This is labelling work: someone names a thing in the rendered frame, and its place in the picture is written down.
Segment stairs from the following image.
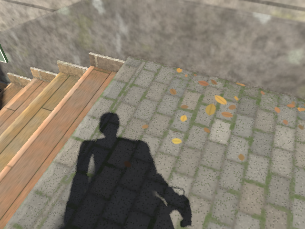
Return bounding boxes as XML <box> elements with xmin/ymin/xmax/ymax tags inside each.
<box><xmin>0</xmin><ymin>66</ymin><xmax>117</xmax><ymax>229</ymax></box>

